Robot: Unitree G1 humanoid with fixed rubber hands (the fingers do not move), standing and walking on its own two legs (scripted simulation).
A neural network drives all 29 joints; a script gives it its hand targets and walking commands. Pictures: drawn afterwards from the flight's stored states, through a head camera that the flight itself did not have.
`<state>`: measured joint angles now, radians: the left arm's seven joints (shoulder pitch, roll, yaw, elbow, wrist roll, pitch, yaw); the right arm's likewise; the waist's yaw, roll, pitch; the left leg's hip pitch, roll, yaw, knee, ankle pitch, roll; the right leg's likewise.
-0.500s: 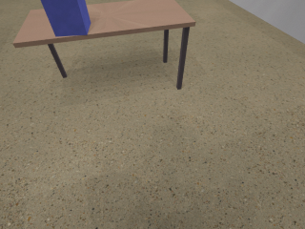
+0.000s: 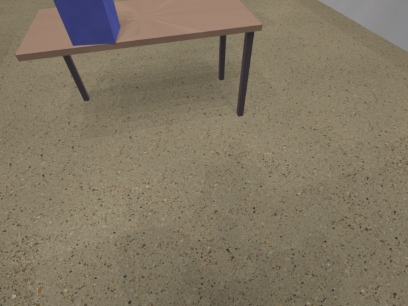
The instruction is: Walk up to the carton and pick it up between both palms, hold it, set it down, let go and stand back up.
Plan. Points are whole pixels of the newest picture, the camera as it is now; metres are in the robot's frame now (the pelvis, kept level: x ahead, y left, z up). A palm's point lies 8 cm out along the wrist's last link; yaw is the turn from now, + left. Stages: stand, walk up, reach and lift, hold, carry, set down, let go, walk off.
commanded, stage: stand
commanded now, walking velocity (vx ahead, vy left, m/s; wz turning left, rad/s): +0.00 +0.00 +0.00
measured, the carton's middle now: (89, 9) +1.36 +0.63 +0.03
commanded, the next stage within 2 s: none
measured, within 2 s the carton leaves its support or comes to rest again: neither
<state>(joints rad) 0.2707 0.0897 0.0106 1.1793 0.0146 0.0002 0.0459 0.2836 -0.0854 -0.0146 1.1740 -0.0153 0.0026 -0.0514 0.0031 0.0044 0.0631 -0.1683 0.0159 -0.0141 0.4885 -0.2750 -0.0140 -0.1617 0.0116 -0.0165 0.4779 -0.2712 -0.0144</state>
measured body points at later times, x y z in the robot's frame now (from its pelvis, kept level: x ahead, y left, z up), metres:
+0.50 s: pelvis +0.01 -0.01 +0.00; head +0.02 -0.01 +0.45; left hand -0.01 +0.19 -0.16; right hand -0.02 -0.20 -0.17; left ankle +0.00 +0.13 -0.74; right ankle -0.01 -0.11 -0.74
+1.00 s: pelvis +0.02 -0.02 +0.00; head +0.03 -0.02 +0.45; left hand +0.00 +0.18 -0.17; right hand -0.01 -0.21 -0.17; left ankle +0.00 +0.13 -0.74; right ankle -0.01 -0.11 -0.74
